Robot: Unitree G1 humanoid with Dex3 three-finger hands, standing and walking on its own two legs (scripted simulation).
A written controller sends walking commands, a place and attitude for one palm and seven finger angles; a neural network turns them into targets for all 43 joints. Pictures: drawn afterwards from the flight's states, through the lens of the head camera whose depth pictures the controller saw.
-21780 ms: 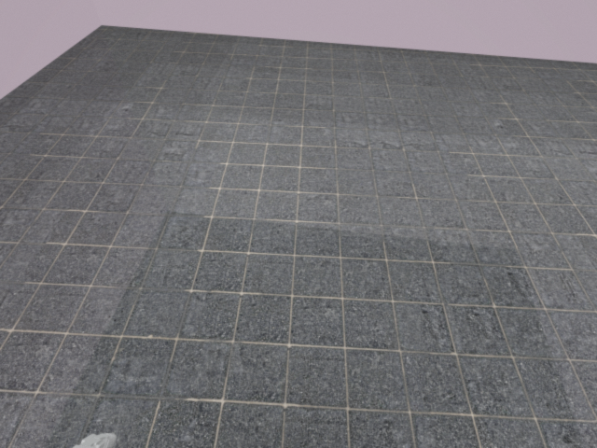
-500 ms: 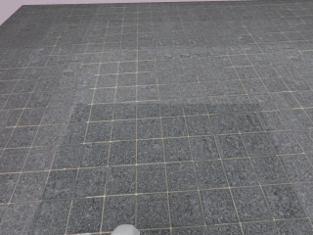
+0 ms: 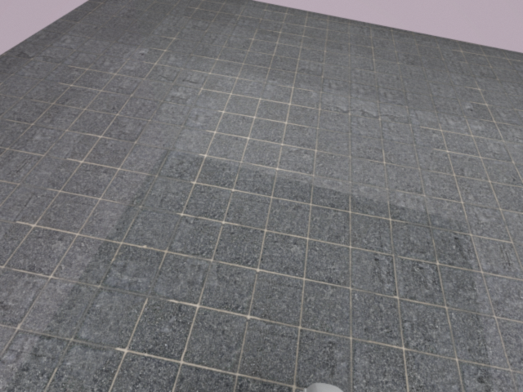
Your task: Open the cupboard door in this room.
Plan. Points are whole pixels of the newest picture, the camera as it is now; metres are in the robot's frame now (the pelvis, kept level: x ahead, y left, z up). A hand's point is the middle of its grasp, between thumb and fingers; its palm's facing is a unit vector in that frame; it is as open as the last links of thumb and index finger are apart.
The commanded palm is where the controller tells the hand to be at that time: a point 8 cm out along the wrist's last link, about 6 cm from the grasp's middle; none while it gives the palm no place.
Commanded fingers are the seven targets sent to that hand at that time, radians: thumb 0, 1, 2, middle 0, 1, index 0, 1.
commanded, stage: turn or walk to find it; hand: left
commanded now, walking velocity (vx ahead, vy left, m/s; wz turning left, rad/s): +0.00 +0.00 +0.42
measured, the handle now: out of the picture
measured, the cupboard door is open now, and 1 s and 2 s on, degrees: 0 0 0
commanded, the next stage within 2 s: stand and wait in 0.02 s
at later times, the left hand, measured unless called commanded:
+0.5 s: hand out of the picture +0.02 +0.13 -0.17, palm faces -0.01 -0.97 -0.24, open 7.3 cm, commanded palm none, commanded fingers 0.00 0.90 0.90 -0.20 -0.30 -0.20 -0.30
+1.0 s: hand out of the picture +0.10 +0.18 -0.17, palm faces -0.27 -0.93 -0.25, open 7.4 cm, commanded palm none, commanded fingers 0.00 0.90 0.90 -0.20 -0.30 -0.20 -0.30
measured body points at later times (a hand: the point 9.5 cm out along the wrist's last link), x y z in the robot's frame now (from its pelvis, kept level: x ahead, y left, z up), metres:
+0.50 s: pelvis -0.02 -0.05 +0.00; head +0.02 -0.07 +0.45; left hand +0.02 +0.18 -0.15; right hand +0.00 -0.31 -0.17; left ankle -0.05 +0.10 -0.69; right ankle +0.00 -0.15 -0.74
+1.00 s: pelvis -0.04 -0.01 +0.00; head -0.01 +0.00 +0.44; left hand +0.12 +0.23 -0.15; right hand -0.05 -0.26 -0.14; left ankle -0.04 +0.10 -0.74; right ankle -0.10 -0.14 -0.67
